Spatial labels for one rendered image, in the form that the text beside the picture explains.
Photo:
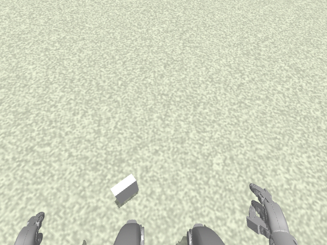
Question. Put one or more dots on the right robot arm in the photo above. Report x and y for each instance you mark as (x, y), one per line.
(282, 238)

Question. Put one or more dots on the left robot hand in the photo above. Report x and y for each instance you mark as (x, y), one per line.
(29, 235)

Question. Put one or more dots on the carton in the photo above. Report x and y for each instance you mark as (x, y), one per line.
(125, 189)

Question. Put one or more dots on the right robot hand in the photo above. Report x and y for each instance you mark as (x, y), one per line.
(271, 217)

